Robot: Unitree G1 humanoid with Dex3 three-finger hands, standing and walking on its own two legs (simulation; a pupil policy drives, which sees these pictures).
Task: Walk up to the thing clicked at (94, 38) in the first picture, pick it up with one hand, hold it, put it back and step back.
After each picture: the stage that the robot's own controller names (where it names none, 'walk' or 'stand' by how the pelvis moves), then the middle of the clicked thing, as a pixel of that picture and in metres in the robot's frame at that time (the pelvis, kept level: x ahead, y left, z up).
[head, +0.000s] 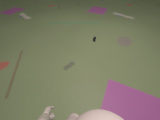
stand; (94, 39) +1.89 -0.03 -0.72
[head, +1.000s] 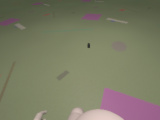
walk; (88, 45) +1.75 +0.21 -0.71
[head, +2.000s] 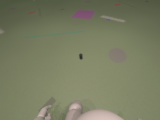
walk; (80, 56) +1.17 +0.29 -0.71
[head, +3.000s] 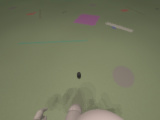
walk; (78, 75) +0.73 +0.23 -0.71
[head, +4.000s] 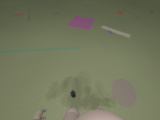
walk; (73, 94) +0.41 +0.20 -0.70
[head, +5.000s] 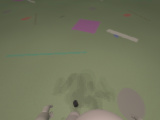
stand; (75, 103) +0.30 +0.18 -0.72
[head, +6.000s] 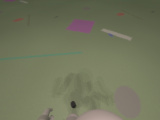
stand; (73, 104) +0.29 +0.20 -0.72
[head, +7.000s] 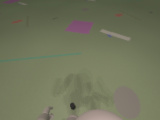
stand; (72, 106) +0.28 +0.21 -0.73
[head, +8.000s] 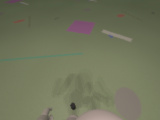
stand; (73, 106) +0.28 +0.20 -0.73
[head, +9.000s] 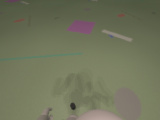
stand; (72, 106) +0.27 +0.20 -0.73
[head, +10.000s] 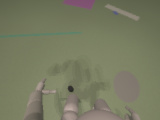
go down; (70, 89) +0.32 +0.20 -0.62
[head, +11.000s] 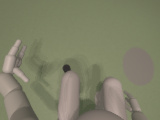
go down; (66, 69) +0.37 +0.22 -0.31
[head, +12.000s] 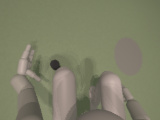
close in; (55, 65) +0.36 +0.25 -0.25
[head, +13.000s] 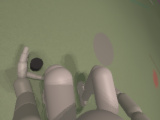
close; (36, 65) +0.35 +0.26 -0.21
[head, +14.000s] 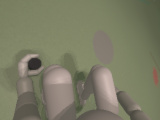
close; (34, 65) +0.34 +0.27 -0.21
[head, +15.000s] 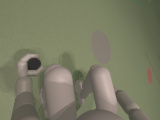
lift; (33, 65) +0.34 +0.26 -0.22
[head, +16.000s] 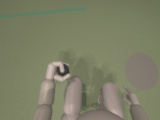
lift; (63, 72) +0.31 +0.20 -0.02
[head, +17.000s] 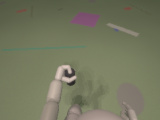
hold; (70, 77) +0.31 +0.16 +0.01
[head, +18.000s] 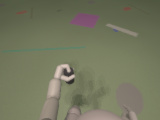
hold; (69, 76) +0.32 +0.17 +0.00
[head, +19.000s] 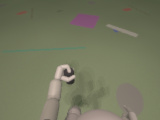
hold; (69, 76) +0.32 +0.17 +0.00
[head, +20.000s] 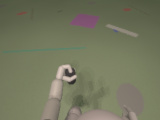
hold; (70, 76) +0.32 +0.16 +0.00
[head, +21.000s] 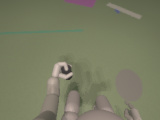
crouch; (67, 72) +0.35 +0.18 -0.06
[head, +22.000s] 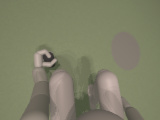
lower; (49, 60) +0.39 +0.25 -0.16
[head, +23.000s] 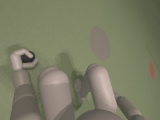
lower; (28, 60) +0.39 +0.28 -0.22
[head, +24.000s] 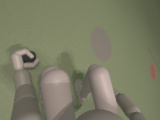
lower; (29, 59) +0.38 +0.28 -0.22
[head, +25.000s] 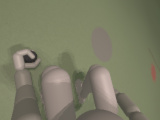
lower; (30, 59) +0.37 +0.28 -0.22
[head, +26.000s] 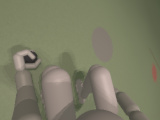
lower; (31, 60) +0.37 +0.28 -0.22
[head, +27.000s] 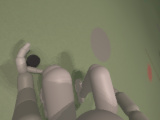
withdraw; (32, 62) +0.36 +0.26 -0.22
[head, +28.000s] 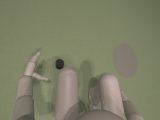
stand; (59, 64) +0.38 +0.24 -0.27
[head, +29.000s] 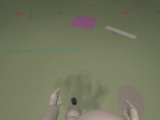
stand; (74, 101) +0.32 +0.17 -0.64
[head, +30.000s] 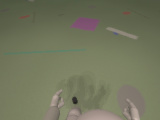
stand; (74, 100) +0.34 +0.18 -0.66
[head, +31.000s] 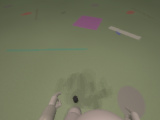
stand; (75, 99) +0.33 +0.18 -0.68
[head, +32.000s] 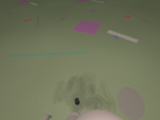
walk; (76, 101) +0.35 +0.17 -0.72
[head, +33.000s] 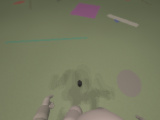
walk; (79, 83) +0.48 +0.14 -0.70
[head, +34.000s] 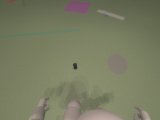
walk; (75, 66) +0.77 +0.25 -0.69
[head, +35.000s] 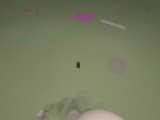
stand; (78, 64) +0.96 +0.23 -0.71
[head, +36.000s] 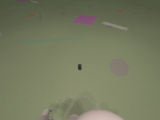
stand; (79, 67) +0.96 +0.23 -0.73
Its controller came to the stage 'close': yes
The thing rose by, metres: 0.70
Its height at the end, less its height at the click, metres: +0.00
